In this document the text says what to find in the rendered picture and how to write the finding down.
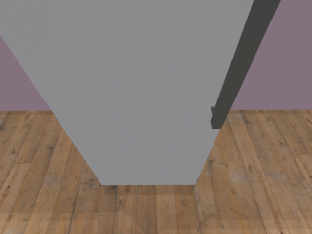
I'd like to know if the fridge door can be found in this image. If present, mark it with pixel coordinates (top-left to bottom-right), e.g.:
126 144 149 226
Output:
0 0 254 185

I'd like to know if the handle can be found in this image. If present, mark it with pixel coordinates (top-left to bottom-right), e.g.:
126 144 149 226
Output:
210 0 281 129

